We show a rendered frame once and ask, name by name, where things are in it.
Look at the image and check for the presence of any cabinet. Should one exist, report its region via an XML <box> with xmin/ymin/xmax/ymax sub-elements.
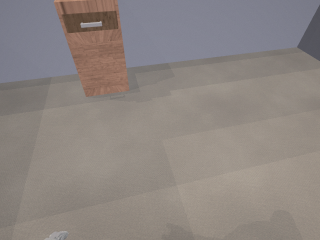
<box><xmin>54</xmin><ymin>0</ymin><xmax>129</xmax><ymax>97</ymax></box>

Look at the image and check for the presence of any handle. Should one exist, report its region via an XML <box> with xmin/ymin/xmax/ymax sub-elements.
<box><xmin>80</xmin><ymin>21</ymin><xmax>102</xmax><ymax>28</ymax></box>

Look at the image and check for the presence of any drawer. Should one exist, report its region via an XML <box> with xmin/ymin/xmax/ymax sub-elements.
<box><xmin>62</xmin><ymin>11</ymin><xmax>118</xmax><ymax>33</ymax></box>

